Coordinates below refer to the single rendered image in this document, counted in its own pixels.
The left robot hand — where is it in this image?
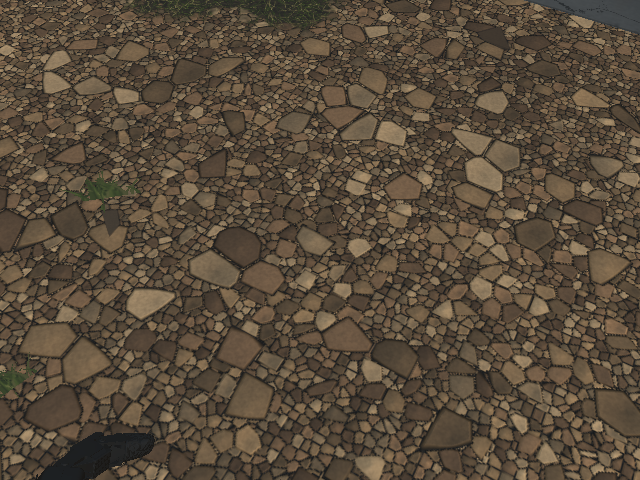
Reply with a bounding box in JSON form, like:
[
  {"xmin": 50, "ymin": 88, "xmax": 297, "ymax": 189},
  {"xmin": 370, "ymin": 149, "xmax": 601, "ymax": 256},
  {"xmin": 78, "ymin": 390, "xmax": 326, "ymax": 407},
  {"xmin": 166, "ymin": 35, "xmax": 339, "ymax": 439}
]
[{"xmin": 35, "ymin": 432, "xmax": 155, "ymax": 480}]

